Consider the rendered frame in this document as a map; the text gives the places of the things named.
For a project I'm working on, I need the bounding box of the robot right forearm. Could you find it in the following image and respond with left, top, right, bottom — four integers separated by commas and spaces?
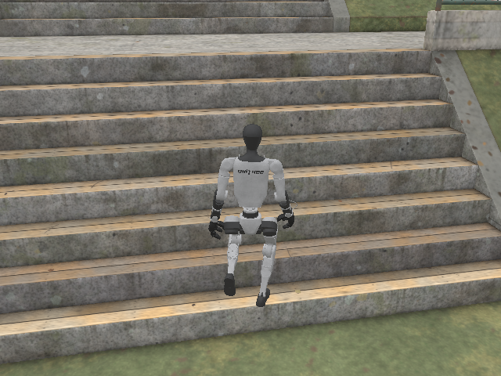
279, 190, 293, 218

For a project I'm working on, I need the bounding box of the left robot hand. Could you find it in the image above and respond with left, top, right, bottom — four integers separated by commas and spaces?
208, 221, 224, 240

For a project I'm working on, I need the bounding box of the robot left upper arm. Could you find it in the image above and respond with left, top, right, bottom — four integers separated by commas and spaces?
216, 157, 235, 201

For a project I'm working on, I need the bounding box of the robot left thigh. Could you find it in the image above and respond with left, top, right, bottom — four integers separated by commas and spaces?
224, 215, 242, 246

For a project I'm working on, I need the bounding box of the right robot foot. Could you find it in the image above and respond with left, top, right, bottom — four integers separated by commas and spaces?
256, 288, 270, 307

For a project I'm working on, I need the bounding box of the right robot hand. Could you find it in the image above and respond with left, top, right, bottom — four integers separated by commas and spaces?
277, 213, 294, 229

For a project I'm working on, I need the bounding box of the robot right upper arm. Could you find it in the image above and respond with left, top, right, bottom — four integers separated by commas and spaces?
268, 158, 287, 202

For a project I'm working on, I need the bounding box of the robot left forearm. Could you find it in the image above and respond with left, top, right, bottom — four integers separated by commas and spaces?
210, 189, 224, 222

